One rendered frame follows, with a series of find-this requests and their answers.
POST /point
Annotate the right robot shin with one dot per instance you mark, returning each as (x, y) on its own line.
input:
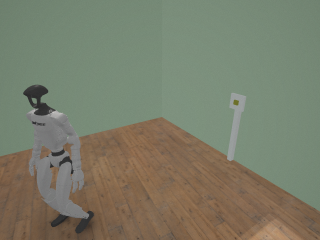
(53, 204)

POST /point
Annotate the right robot upper arm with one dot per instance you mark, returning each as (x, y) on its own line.
(28, 115)

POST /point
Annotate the right robot hand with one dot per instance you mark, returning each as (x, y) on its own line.
(33, 161)

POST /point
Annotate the robot left forearm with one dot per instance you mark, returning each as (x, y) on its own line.
(75, 153)

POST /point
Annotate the left robot upper arm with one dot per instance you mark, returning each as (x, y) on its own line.
(61, 120)

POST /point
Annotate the left robot hand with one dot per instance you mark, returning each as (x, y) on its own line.
(77, 176)

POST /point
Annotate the left robot thigh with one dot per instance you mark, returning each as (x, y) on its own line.
(64, 184)

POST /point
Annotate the panel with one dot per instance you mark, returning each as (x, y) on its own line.
(236, 122)

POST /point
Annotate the robot right forearm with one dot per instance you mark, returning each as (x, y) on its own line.
(37, 146)

